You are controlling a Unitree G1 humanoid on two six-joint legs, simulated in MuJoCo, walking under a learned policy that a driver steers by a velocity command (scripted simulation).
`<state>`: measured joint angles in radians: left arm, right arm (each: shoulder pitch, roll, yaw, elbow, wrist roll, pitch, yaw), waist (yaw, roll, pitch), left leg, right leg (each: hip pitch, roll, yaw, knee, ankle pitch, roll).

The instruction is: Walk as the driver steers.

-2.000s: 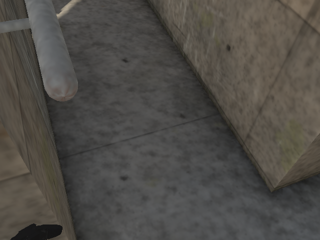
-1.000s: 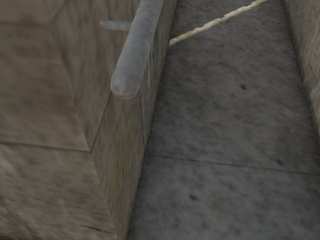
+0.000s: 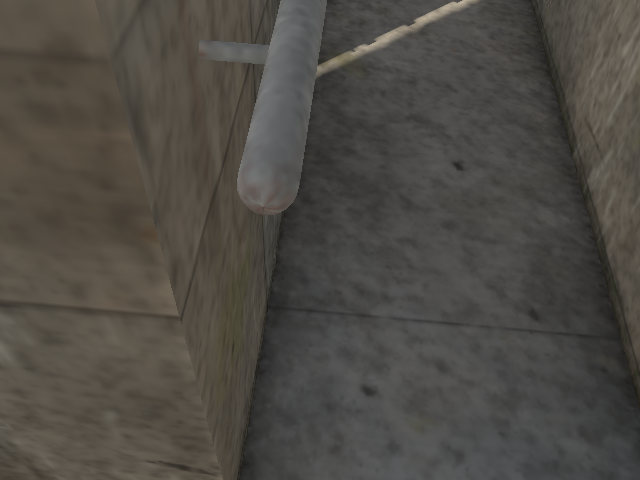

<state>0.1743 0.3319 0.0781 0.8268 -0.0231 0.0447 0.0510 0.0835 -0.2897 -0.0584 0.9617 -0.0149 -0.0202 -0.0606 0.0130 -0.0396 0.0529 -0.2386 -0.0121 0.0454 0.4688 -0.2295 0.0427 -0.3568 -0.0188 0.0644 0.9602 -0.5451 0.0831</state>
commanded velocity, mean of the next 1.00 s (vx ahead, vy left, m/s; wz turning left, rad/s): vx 0.18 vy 0.00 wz -0.47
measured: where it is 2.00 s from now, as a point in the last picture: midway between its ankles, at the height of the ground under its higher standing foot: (476, 401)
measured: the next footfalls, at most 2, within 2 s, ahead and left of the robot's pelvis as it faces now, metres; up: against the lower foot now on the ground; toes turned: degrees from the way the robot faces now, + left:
right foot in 0.18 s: +0.01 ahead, -0.16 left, +0.00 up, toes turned -7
left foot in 0.70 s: +0.11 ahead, +0.03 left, +0.00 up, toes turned -29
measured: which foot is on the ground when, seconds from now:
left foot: down 0.00-0.18, up 0.20-0.68, down 0.70-1.00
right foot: up 0.00-0.16, down 0.18-0.72, up 0.74-1.00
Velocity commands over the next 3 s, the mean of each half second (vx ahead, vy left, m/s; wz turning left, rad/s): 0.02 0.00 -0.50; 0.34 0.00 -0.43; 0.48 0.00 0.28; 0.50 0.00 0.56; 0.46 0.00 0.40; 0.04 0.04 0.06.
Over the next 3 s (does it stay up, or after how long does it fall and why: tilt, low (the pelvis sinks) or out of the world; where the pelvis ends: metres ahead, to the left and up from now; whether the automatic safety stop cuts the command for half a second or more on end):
stays up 0.96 -0.31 -0.01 its command is cut before an obstacle after 2.4 s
